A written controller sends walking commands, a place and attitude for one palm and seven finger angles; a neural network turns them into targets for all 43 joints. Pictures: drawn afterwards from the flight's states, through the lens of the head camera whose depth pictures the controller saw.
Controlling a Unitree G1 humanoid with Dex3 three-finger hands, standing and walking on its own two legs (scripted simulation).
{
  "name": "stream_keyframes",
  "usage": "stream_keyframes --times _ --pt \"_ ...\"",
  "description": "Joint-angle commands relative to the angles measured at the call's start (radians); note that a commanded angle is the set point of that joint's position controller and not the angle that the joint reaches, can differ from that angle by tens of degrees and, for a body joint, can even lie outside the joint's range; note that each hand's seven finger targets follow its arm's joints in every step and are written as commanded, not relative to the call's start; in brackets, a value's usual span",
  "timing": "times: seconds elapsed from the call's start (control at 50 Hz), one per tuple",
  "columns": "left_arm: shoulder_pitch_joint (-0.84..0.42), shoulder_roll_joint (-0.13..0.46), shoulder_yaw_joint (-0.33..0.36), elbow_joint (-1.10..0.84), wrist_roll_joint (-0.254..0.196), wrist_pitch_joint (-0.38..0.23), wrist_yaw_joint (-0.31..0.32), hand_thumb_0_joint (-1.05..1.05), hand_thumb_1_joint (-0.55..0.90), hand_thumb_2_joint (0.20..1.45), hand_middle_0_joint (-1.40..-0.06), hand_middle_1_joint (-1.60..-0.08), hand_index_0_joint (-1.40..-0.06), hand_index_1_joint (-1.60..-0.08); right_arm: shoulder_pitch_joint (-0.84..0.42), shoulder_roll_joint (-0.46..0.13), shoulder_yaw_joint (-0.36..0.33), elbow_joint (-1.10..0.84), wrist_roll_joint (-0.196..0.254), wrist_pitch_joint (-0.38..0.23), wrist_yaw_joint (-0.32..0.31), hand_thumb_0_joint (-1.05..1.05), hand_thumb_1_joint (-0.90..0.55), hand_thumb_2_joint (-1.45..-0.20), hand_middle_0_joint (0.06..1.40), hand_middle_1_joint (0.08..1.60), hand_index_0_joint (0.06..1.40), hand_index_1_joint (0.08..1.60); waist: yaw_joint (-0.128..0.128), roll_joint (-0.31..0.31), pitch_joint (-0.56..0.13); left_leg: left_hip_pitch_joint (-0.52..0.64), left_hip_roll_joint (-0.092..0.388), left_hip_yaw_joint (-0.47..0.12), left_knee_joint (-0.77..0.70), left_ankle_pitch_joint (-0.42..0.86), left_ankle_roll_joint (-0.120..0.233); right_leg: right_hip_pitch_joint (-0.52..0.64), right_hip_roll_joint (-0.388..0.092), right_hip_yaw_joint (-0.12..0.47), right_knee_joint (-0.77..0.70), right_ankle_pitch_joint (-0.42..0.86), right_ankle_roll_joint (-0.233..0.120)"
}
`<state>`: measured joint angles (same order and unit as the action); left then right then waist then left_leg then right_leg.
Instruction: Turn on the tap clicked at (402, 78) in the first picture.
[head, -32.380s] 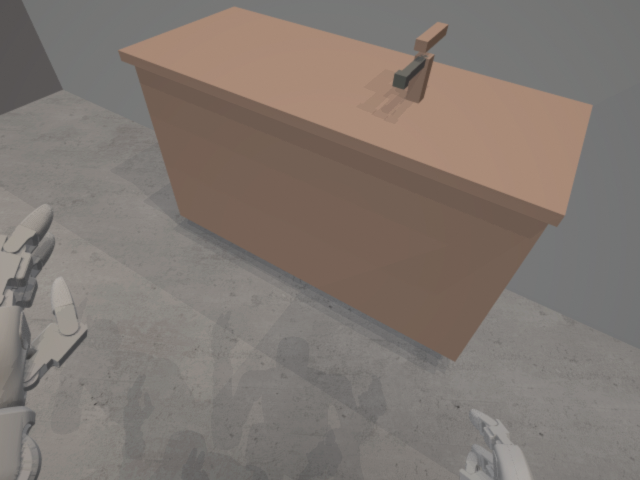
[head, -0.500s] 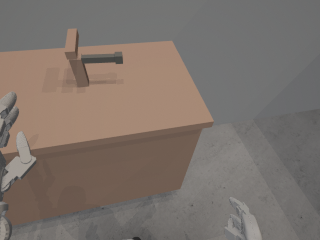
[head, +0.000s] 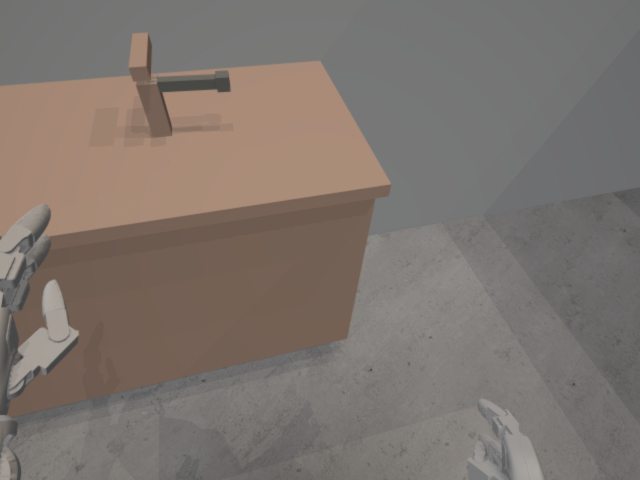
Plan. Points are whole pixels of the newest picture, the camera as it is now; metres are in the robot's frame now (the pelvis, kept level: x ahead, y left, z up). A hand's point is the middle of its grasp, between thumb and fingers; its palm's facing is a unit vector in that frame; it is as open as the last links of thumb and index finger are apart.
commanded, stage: stop stepping back and stand still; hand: left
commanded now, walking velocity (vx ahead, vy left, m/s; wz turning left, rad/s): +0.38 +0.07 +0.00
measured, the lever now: (222, 81) +0.76 +0.23 +0.11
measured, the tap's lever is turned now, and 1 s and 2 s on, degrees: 86 86 86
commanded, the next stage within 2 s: stand and check the lever's angle in 0.68 s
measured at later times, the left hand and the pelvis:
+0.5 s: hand (36, 470) +0.11 +0.21 +0.16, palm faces +0.45 -0.79 -0.41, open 7.4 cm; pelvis -0.08 -0.04 -0.01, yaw +4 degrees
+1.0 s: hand (26, 434) +0.13 +0.23 +0.16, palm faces +0.47 -0.80 -0.38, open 7.4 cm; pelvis -0.06 -0.03 +0.00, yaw +5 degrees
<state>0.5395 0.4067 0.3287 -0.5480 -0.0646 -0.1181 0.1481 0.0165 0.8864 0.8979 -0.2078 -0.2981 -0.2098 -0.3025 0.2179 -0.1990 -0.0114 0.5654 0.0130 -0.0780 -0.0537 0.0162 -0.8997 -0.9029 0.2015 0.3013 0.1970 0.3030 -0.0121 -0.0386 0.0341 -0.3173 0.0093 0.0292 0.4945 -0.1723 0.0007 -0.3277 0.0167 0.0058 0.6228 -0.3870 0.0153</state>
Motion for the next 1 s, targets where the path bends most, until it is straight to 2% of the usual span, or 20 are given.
stream_keyframes --times 0.0,0.02,0.04,0.16,0.18,0.22,0.24,0.26,0.28,0.38,0.4,0.42,0.44,0.48,0.58,0.68,0.78,0.84,0.92,0.98 --pt "-0.110 0.172 0.131 -0.158 0.030 -0.065 0.020 0.000 0.900 0.900 -0.200 -0.300 -0.200 -0.300 -0.105 -0.139 -0.053 -0.130 -0.013 -0.029 -0.015 0.000 -0.900 -0.900 0.200 0.300 0.200 0.300 0.005 -0.042 -0.046 -0.159 -0.011 -0.037 0.168 -0.406 0.016 0.068 -0.173 0.242 -0.406 -0.202 -0.113" --pt "-0.167 0.152 0.099 -0.189 0.028 -0.062 0.019 0.000 0.900 0.900 -0.200 -0.300 -0.200 -0.300 -0.102 -0.119 -0.050 -0.114 -0.008 -0.030 -0.015 0.000 -0.900 -0.900 0.200 0.300 0.200 0.300 0.004 -0.179 -0.059 -0.078 -0.031 -0.029 0.422 -0.304 0.000 -0.090 -0.324 0.465 -0.511 -0.407 -0.175" --pt "-0.190 0.148 0.091 -0.167 0.025 -0.061 0.021 0.000 0.900 0.900 -0.200 -0.300 -0.200 -0.300 -0.087 -0.112 -0.042 -0.082 -0.014 -0.033 -0.015 0.000 -0.900 -0.900 0.200 0.300 0.200 0.300 -0.014 -0.210 -0.053 -0.044 -0.021 -0.046 0.559 -0.239 -0.001 -0.168 -0.348 0.468 -0.530 -0.427 -0.194" --pt "-0.209 0.134 0.082 -0.091 0.025 -0.053 0.035 0.000 0.900 0.900 -0.200 -0.300 -0.200 -0.300 -0.094 -0.107 -0.012 -0.068 -0.015 -0.038 -0.043 0.000 -0.900 -0.900 0.200 0.300 0.200 0.300 -0.012 -0.063 -0.080 0.131 -0.005 0.074 0.109 -0.303 0.047 -0.149 -0.227 0.155 -0.346 -0.368 -0.131" --pt "-0.221 0.135 0.085 -0.111 0.025 -0.058 0.040 0.000 0.900 0.900 -0.200 -0.300 -0.200 -0.300 -0.083 -0.118 -0.014 -0.068 -0.016 -0.043 -0.047 0.000 -0.900 -0.900 0.200 0.300 0.200 0.300 -0.018 -0.006 -0.084 0.143 -0.001 0.042 -0.015 -0.350 0.063 -0.111 -0.185 0.122 -0.255 -0.341 -0.114" --pt "-0.232 0.124 0.089 -0.166 0.028 -0.068 0.039 0.000 0.900 0.900 -0.200 -0.300 -0.200 -0.300 -0.075 -0.155 -0.023 -0.082 -0.012 -0.053 -0.045 0.000 -0.900 -0.900 0.200 0.300 0.200 0.300 -0.019 0.381 -0.052 0.175 0.248 -0.370 -0.308 -0.568 0.174 -0.221 0.031 -0.089 0.250 -0.125 -0.021" --pt "-0.188 0.159 0.128 -0.139 0.057 -0.059 0.022 0.000 0.900 0.900 -0.200 -0.300 -0.200 -0.300 -0.087 -0.142 -0.036 -0.089 -0.011 -0.059 -0.037 0.000 -0.900 -0.900 0.200 0.300 0.200 0.300 0.015 0.289 -0.140 0.038 0.241 -0.247 -0.291 -0.312 0.188 -0.107 0.045 -0.085 0.507 -0.077 0.000" --pt "-0.201 0.126 0.104 -0.106 0.033 -0.064 0.015 0.000 0.900 0.900 -0.200 -0.300 -0.200 -0.300 -0.057 -0.131 -0.038 -0.077 0.000 -0.064 -0.019 0.000 -0.900 -0.900 0.200 0.300 0.200 0.300 -0.024 0.322 -0.021 -0.050 0.299 -0.436 -0.369 -0.603 0.237 -0.216 0.011 -0.026 0.625 -0.055 0.005" --pt "-0.190 0.120 0.101 -0.061 0.038 -0.062 0.011 0.000 0.900 0.900 -0.200 -0.300 -0.200 -0.300 -0.091 -0.132 -0.031 -0.068 0.003 -0.068 -0.005 0.000 -0.900 -0.900 0.200 0.300 0.200 0.300 -0.011 0.306 0.075 -0.128 0.318 -0.462 -0.399 -0.664 0.249 -0.282 -0.044 0.030 0.627 -0.026 -0.010" --pt "-0.138 0.118 0.107 -0.069 0.023 -0.067 0.012 0.000 0.900 0.900 -0.200 -0.300 -0.200 -0.300 -0.099 -0.131 -0.029 -0.064 -0.011 -0.065 -0.021 0.000 -0.900 -0.900 0.200 0.300 0.200 0.300 0.031 0.213 -0.037 -0.198 0.179 -0.156 -0.150 -0.503 0.110 0.233 0.010 -0.099 -0.058 -0.068 -0.044" --pt "-0.125 0.123 0.103 -0.064 0.034 -0.066 0.008 0.000 0.900 0.900 -0.200 -0.300 -0.200 -0.300 -0.099 -0.129 -0.037 -0.068 -0.014 -0.062 -0.023 0.000 -0.900 -0.900 0.200 0.300 0.200 0.300 0.043 0.107 -0.025 -0.270 0.100 -0.064 0.090 -0.459 0.079 0.308 -0.018 -0.015 -0.228 -0.066 -0.061" --pt "-0.143 0.123 0.099 -0.076 0.038 -0.070 -0.001 0.000 0.900 0.900 -0.200 -0.300 -0.200 -0.300 -0.094 -0.102 -0.044 -0.071 -0.007 -0.054 -0.017 0.000 -0.900 -0.900 0.200 0.300 0.200 0.300 0.040 -0.220 -0.037 -0.387 -0.013 0.037 0.481 -0.380 0.045 0.322 -0.231 0.367 -0.418 -0.182 -0.139" --pt "-0.213 0.164 0.127 -0.133 0.019 -0.079 -0.008 0.000 0.900 0.900 -0.200 -0.300 -0.200 -0.300 -0.108 -0.111 -0.040 -0.087 -0.003 -0.067 -0.018 0.000 -0.900 -0.900 0.200 0.300 0.200 0.300 0.013 -0.278 -0.020 -0.430 -0.024 -0.051 0.711 -0.290 0.020 0.222 -0.367 0.630 -0.502 -0.093 -0.183" --pt "-0.236 0.160 0.119 -0.118 0.022 -0.102 -0.015 0.000 0.900 0.900 -0.200 -0.300 -0.200 -0.300 -0.057 -0.116 -0.054 -0.028 -0.006 -0.090 -0.007 0.000 -0.900 -0.900 0.200 0.300 0.200 0.300 -0.023 -0.055 -0.025 -0.352 0.027 -0.115 0.755 -0.148 0.000 0.086 -0.344 0.525 -0.461 -0.253 -0.165" --pt "-0.189 0.148 0.122 -0.074 0.013 -0.127 -0.001 0.000 0.900 0.900 -0.200 -0.300 -0.200 -0.300 -0.081 -0.105 -0.044 -0.034 0.002 -0.086 -0.022 0.000 -0.900 -0.900 0.200 0.300 0.200 0.300 -0.007 -0.053 -0.061 -0.159 0.036 -0.009 0.420 -0.099 0.003 0.083 -0.286 0.221 -0.407 -0.019 -0.135" --pt "-0.164 0.118 0.101 -0.080 0.006 -0.110 0.023 0.000 0.900 0.900 -0.200 -0.300 -0.200 -0.300 -0.104 -0.100 -0.038 -0.078 -0.006 -0.090 -0.031 0.000 -0.900 -0.900 0.200 0.300 0.200 0.300 0.019 -0.121 -0.044 0.116 -0.004 0.083 0.049 -0.168 0.035 0.002 -0.258 0.196 -0.393 -0.210 -0.126" --pt "-0.179 0.108 0.107 -0.148 0.013 -0.106 0.030 0.000 0.900 0.900 -0.200 -0.300 -0.200 -0.300 -0.099 -0.169 -0.059 -0.106 0.003 -0.072 -0.023 0.000 -0.900 -0.900 0.200 0.300 0.200 0.300 0.025 0.131 -0.095 0.168 0.175 -0.204 -0.110 -0.039 0.119 0.033 -0.047 0.051 -0.086 0.112 -0.015" --pt "-0.137 0.097 0.104 -0.103 0.024 -0.092 0.024 0.000 0.900 0.900 -0.200 -0.300 -0.200 -0.300 -0.118 -0.127 -0.037 -0.098 0.006 -0.066 -0.024 0.000 -0.900 -0.900 0.200 0.300 0.200 0.300 0.016 0.196 0.027 -0.068 0.120 -0.143 -0.173 -0.402 0.082 0.090 -0.042 0.049 -0.191 -0.021 -0.022" --pt "-0.168 0.126 0.109 -0.148 0.012 -0.093 0.026 0.000 0.900 0.900 -0.200 -0.300 -0.200 -0.300 -0.107 -0.119 -0.042 -0.091 0.002 -0.075 -0.011 0.000 -0.900 -0.900 0.200 0.300 0.200 0.300 0.011 -0.088 -0.084 0.006 0.033 -0.019 0.087 -0.056 0.021 0.191 -0.229 0.245 -0.300 0.266 -0.105" --pt "-0.154 0.128 0.112 -0.180 0.006 -0.099 0.030 0.000 0.900 0.900 -0.200 -0.300 -0.200 -0.300 -0.116 -0.124 -0.039 -0.095 -0.004 -0.071 -0.012 0.000 -0.900 -0.900 0.200 0.300 0.200 0.300 0.014 0.053 -0.148 0.133 0.059 -0.050 -0.029 0.136 0.023 0.220 -0.161 0.118 -0.196 0.456 -0.066"
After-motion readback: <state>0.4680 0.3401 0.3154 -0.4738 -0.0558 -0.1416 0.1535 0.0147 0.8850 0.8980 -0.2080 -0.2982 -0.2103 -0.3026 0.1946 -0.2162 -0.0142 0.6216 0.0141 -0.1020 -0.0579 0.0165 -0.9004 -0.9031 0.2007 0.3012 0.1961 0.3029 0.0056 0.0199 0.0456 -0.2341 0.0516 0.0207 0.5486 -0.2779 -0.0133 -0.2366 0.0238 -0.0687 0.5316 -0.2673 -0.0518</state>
